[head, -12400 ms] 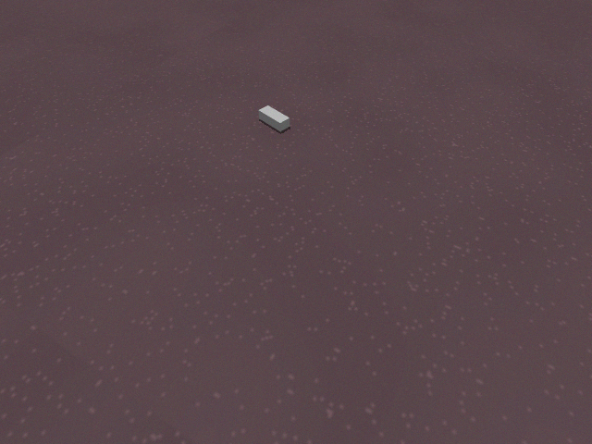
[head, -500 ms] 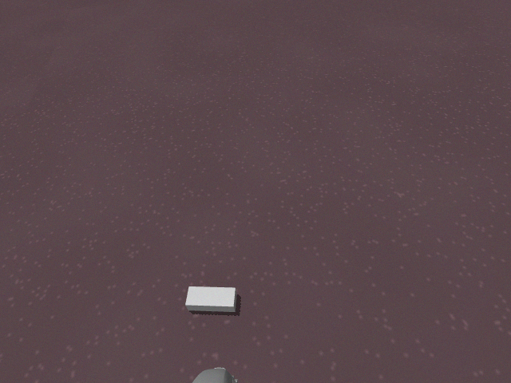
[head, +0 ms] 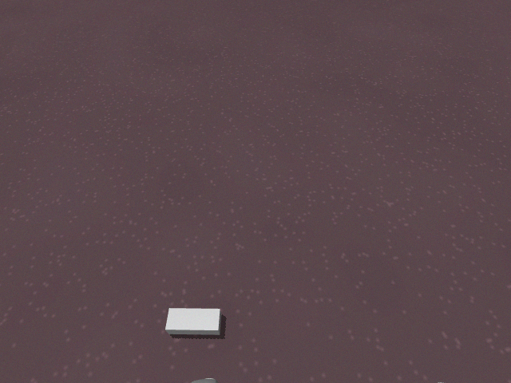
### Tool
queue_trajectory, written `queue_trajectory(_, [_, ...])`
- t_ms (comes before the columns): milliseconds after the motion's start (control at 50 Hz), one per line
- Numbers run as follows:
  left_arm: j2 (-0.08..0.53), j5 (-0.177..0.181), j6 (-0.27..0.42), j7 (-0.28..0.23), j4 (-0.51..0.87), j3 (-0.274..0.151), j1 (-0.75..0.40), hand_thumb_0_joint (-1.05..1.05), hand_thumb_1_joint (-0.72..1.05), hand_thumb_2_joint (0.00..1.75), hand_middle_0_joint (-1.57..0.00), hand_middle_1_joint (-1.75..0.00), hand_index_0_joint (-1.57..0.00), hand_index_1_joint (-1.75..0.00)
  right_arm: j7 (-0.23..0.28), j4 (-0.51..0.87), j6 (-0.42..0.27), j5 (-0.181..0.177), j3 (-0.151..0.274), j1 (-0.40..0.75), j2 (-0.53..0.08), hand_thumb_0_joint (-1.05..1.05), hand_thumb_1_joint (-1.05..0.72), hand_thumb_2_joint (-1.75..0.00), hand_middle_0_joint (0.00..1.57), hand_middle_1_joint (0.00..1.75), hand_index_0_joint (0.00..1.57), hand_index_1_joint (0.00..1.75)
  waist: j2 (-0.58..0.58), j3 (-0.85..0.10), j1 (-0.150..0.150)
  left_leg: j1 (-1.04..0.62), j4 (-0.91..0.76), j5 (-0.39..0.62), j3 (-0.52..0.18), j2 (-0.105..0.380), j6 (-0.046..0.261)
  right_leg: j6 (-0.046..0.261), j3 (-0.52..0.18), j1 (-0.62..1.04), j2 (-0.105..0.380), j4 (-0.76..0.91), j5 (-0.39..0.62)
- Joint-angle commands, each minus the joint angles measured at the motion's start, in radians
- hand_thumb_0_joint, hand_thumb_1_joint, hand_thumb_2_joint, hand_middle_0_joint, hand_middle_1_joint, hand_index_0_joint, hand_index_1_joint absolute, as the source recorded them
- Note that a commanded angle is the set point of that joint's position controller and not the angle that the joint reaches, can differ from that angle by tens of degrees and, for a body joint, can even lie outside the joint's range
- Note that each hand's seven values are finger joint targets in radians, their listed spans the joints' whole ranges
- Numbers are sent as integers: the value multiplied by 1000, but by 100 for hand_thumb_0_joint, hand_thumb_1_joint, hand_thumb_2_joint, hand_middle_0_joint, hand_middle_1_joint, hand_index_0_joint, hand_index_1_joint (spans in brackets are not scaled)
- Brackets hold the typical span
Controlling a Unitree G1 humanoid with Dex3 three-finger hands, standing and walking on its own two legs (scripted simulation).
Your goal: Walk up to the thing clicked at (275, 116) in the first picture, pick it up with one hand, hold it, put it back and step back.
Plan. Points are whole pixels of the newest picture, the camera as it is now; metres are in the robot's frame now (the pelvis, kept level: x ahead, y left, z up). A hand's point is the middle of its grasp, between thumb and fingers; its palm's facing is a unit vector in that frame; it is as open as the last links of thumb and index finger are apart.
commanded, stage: walk up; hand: left
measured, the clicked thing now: (194, 321) +0.43 +0.25 -0.72
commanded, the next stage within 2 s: stand in 1.14 s
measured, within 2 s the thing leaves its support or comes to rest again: neither
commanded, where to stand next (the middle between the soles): +0.08 -0.01 m, yaw +1 degrees
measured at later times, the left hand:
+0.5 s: hand out of the picture +0.13 +0.25 -0.12, palm faces -0.02 -0.93 -0.36, open 7.4 cm
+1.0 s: hand out of the picture +0.09 +0.26 -0.13, palm faces +0.00 -0.94 -0.34, open 7.4 cm
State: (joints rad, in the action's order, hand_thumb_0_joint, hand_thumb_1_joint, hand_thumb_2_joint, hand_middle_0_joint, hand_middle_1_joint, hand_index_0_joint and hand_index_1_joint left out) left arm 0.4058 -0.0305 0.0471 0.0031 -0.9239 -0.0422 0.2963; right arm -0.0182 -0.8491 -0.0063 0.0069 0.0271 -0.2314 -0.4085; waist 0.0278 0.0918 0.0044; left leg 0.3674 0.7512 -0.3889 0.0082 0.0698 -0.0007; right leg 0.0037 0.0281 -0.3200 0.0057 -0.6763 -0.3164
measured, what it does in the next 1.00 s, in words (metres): stands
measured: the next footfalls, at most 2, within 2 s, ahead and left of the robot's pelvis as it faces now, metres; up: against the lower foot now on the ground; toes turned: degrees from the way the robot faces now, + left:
none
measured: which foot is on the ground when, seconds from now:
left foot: down 0.00-1.00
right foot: down 0.00-1.00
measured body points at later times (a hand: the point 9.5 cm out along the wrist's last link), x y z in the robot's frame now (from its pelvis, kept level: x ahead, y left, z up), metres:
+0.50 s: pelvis +0.02 +0.00 +0.02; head +0.03 -0.01 +0.47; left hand +0.13 +0.30 -0.10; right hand +0.11 -0.30 -0.11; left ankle +0.03 +0.13 -0.72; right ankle +0.03 -0.13 -0.72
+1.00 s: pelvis +0.02 +0.00 +0.03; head +0.03 +0.00 +0.48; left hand +0.09 +0.31 -0.10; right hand +0.09 -0.30 -0.10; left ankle +0.03 +0.13 -0.72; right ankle +0.03 -0.13 -0.72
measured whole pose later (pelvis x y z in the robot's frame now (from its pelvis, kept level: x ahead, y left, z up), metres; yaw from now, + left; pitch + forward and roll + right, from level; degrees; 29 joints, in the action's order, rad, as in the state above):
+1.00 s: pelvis +0.02 +0.00 +0.03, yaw +1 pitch -2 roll +0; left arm 0.35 -0.01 0.01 0.01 -1.18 -0.02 0.09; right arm -0.01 -1.16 -0.01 0.01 -0.01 -0.11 -0.35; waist 0.01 0.05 0.00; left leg 0.13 0.34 -0.17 -0.01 0.03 -0.02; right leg -0.02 0.03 -0.11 0.02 -0.33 -0.18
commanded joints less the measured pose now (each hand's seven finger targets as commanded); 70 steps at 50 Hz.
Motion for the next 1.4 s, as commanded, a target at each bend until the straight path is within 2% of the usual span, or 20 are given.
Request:
queue_trajectory(0, [249, 18, 27, -19, 75, -46, -85, 0, 90, 90, -20, -30, -20, -30, 22, 18, -17, -21, 45, 8, -161, 0, -90, -90, 20, 30, 20, 30, -140, -66, -22, -7, 22, -111, -39, -23, 31, 214, -325, 21, 279, 240, 336])
queue_trajectory(20, [237, 16, 25, -20, 68, -39, -102, 0, 90, 90, -20, -30, -20, -30, 23, -2, -25, -27, 41, -7, -157, 0, -90, -90, 20, 30, 20, 30, -170, -90, -34, -45, -90, 4, -23, -16, 33, 165, -242, 59, 229, 190, 421])
queue_trajectory(40, [231, 21, 22, -17, 63, -35, -113, 0, 90, 90, -20, -30, -20, -30, 24, -31, -36, -27, 42, -45, -162, 0, -90, -90, 20, 30, 20, 30, -175, -138, -44, -151, -182, 256, -36, -2, 33, 124, -187, 52, 196, 121, 509])
queue_trajectory(60, [204, 30, 18, -17, 64, -27, -107, 0, 90, 90, -20, -30, -20, -30, 26, -38, -44, -17, 50, -35, -189, 0, -90, -90, 20, 30, 20, 30, -136, -179, -33, -208, -203, 450, -91, 43, 54, 83, -134, 51, 155, 64, 523])
queue_trajectory(80, [187, 36, 12, -15, 54, -22, -90, 0, 90, 90, -20, -30, -20, -30, 25, -33, -47, -9, 53, 6, -220, 0, -90, -90, 20, 30, 20, 30, -86, -191, -5, -191, -226, 465, -180, 95, 88, 47, -94, 49, 99, 54, 398])
queue_trajectory(100, [197, 39, 7, -16, 32, -26, -82, 0, 90, 90, -20, -30, -20, -30, 20, -41, -48, -20, 51, 53, -236, 0, -90, -90, 20, 30, 20, 30, -53, -173, 16, -143, -205, 461, -179, 108, 109, 37, -76, 98, 77, 77, 267])
queue_trajectory(160, [205, 35, 9, -17, 1, -23, -134, 0, 90, 90, -20, -30, -20, -30, 20, -75, -37, -21, 32, 84, -187, 0, -90, -90, 20, 30, 20, 30, -46, -156, 0, -148, -220, 415, -95, 44, 60, 61, -108, 132, 120, 138, 314])
queue_trajectory(220, [196, 39, 4, -17, -28, -13, -159, 0, 90, 90, -20, -30, -20, -30, 20, -112, -34, -18, 23, 113, -182, 0, -90, -90, 20, 30, 20, 30, -1, -139, 7, -161, -267, 385, -104, 45, 57, 59, -100, 123, 123, 167, 300])
queue_trajectory(280, [192, 35, 0, -17, -55, -10, -203, 0, 90, 90, -20, -30, -20, -30, 19, -140, -33, -18, 18, 136, -175, 0, -90, -90, 20, 30, 20, 30, -26, -152, 4, -187, -300, 401, -99, 53, 55, 48, -93, 154, 119, 207, 291])
queue_trajectory(400, [175, 33, -8, -10, -105, -3, -264, 0, 90, 90, -20, -30, -20, -30, 16, -189, -30, -12, 9, 186, -168, 0, -90, -90, 20, 30, 20, 30, -14, -103, 7, -182, -402, 286, -104, 53, 40, 31, -96, 167, 115, 308, 178])
queue_trajectory(560, [173, 28, -6, -4, -153, -6, -298, 0, 90, 90, -20, -30, -20, -30, 15, -232, -28, -8, 4, 190, -160, 0, -90, -90, 20, 30, 20, 30, -37, -118, -3, -235, -441, 289, -83, 44, 23, 19, -103, 196, 127, 390, 191])
queue_trajectory(620, [170, 26, -7, -4, -164, -9, -297, 0, 90, 90, -20, -30, -20, -30, 16, -243, -28, -7, 6, 187, -165, 0, -90, -90, 20, 30, 20, 30, -36, -140, -5, -248, -442, 307, -80, 50, 25, 20, -94, 216, 125, 394, 210])
queue_trajectory(720, [165, 26, -10, -3, -175, -8, -293, 0, 90, 90, -20, -30, -20, -30, 18, -252, -26, -4, 6, 189, -164, 0, -90, -90, 20, 30, 20, 30, -30, -107, -4, -239, -461, 262, -81, 44, 21, 16, -101, 192, 126, 416, 173])
queue_trajectory(1000, [156, 23, -14, -4, -182, -11, -271, 0, 90, 90, -20, -30, -20, -30, 21, -255, -24, -2, 8, 172, -159, 0, -90, -90, 20, 30, 20, 30, -9, -111, -3, -229, -476, 286, -91, 51, 20, 9, -86, 217, 119, 412, 190])
queue_trajectory(1100, [155, 19, -14, -5, -182, -12, -264, 0, 90, 90, -20, -30, -20, -30, 22, -247, -25, -4, 12, 171, -159, 0, -90, -90, 20, 30, 20, 30, -22, -127, -3, -235, -472, 321, -93, 56, 25, 6, -77, 238, 121, 407, 222])
queue_trajectory(1120, [160, 20, -12, -9, -183, -8, -253, 0, 90, 90, -20, -30, -20, -30, 25, -238, -27, 5, 11, 188, -156, 0, -90, -90, 20, 30, 20, 30, -32, -128, -1, -255, -465, 408, -102, 71, 18, 6, -81, 230, 133, 392, 288])
queue_trajectory(1140, [150, 23, -12, -9, -185, -6, -246, 0, 90, 90, -20, -30, -20, -30, 25, -239, -29, 2, 11, 181, -162, 0, -90, -90, 20, 30, 20, 30, -21, -124, -4, -255, -463, 419, -98, 66, 15, 2, -81, 232, 133, 398, 297])
queue_trajectory(1300, [160, 21, -14, -10, -175, -4, -251, 0, 90, 90, -20, -30, -20, -30, 24, -237, -26, 1, 8, 185, -154, 0, -90, -90, 20, 30, 20, 30, -17, -129, -9, -252, -476, 346, -93, 65, 12, 4, -82, 243, 137, 408, 253])
queue_trajectory(1340, [160, 22, -14, -10, -173, -2, -248, 0, 90, 90, -20, -30, -20, -30, 23, -237, -25, 1, 9, 190, -158, 0, -90, -90, 20, 30, 20, 30, -23, -129, -7, -262, -475, 373, -94, 66, 12, 4, -77, 231, 134, 408, 257])
queue_trajectory(1380, [158, 24, -13, -9, -171, 0, -248, 0, 90, 90, -20, -30, -20, -30, 22, -239, -27, 1, 6, 184, -154, 0, -90, -90, 20, 30, 20, 30, -20, -113, -9, -251, -480, 353, -90, 61, 7, 4, -84, 221, 134, 417, 241])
